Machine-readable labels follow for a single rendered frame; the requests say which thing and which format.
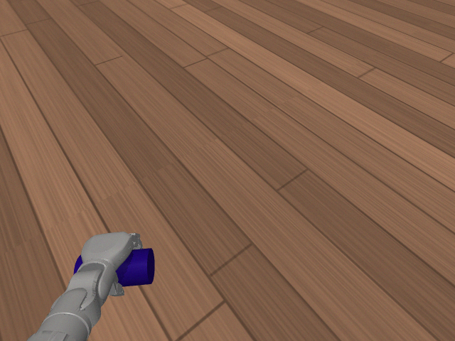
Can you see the left robot arm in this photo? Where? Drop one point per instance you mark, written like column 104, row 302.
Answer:
column 77, row 311

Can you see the left robot hand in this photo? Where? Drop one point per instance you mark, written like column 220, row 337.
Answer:
column 113, row 247

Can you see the can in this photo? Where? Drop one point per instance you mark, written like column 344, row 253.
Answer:
column 137, row 269

